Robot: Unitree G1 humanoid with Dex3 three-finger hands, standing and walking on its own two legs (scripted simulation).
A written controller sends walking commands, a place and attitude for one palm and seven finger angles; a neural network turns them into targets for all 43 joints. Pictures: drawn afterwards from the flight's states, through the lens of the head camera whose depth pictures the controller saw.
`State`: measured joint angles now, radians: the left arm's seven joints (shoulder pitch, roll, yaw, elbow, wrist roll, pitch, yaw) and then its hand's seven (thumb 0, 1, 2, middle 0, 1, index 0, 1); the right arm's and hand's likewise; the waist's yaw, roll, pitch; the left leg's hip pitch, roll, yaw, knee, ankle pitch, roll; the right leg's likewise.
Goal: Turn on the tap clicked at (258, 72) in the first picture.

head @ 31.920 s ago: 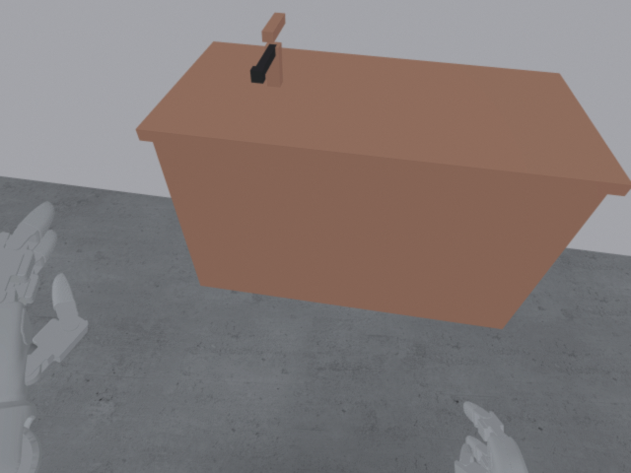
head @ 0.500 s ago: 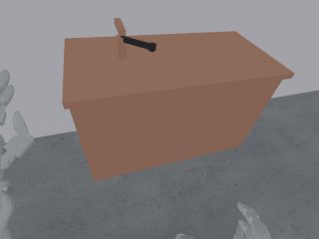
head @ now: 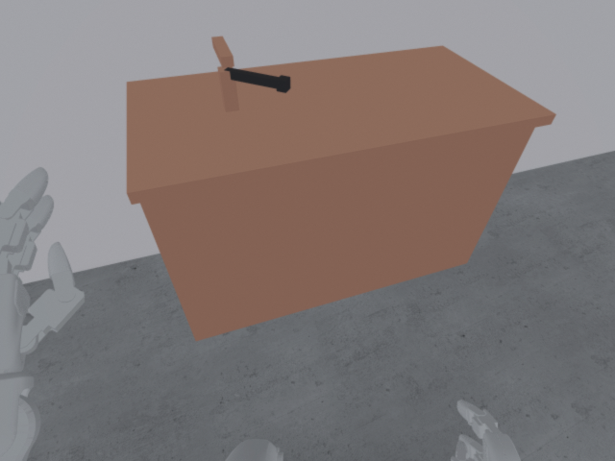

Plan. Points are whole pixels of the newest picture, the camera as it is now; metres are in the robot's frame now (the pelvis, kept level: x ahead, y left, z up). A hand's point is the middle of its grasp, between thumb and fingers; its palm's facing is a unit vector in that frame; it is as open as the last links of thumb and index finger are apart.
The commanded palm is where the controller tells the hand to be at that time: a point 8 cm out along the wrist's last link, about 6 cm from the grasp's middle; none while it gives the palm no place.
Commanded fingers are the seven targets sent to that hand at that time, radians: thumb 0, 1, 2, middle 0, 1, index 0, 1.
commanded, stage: come to a stop and stand still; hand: left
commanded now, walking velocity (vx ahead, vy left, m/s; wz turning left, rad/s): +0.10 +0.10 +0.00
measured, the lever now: (283, 84) +0.89 +0.12 +0.10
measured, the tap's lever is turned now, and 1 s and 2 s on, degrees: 49 49 49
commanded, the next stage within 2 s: look again from close up in 0.06 s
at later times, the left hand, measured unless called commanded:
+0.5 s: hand (80, 253) +0.27 +0.26 +0.19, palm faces +0.43 -0.80 -0.42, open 7.5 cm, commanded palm +0.22 +0.30 +0.19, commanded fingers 0.00 0.90 0.90 -0.20 -0.30 -0.20 -0.30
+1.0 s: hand (116, 213) +0.34 +0.26 +0.17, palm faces +0.46 -0.83 -0.31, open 7.5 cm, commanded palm +0.28 +0.29 +0.19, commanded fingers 0.00 0.90 0.90 -0.20 -0.30 -0.20 -0.30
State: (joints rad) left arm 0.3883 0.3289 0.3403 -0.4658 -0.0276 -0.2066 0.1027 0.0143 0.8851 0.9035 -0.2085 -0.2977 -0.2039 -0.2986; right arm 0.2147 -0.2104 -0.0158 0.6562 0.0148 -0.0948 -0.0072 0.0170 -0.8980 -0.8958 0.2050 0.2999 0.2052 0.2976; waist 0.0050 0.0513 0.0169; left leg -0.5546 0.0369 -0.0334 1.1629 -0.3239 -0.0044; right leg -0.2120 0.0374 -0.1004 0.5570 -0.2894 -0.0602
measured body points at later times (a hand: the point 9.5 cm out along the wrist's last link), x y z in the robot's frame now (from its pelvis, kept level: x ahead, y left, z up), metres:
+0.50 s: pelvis +0.06 +0.02 +0.01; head +0.07 +0.01 +0.46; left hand +0.24 +0.30 +0.21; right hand +0.21 -0.20 -0.10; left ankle +0.08 +0.13 -0.73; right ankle +0.06 -0.09 -0.73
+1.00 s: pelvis +0.13 +0.01 -0.01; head +0.15 +0.03 +0.44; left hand +0.31 +0.30 +0.19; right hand +0.29 -0.23 -0.09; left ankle +0.13 +0.12 -0.70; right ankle +0.06 -0.09 -0.73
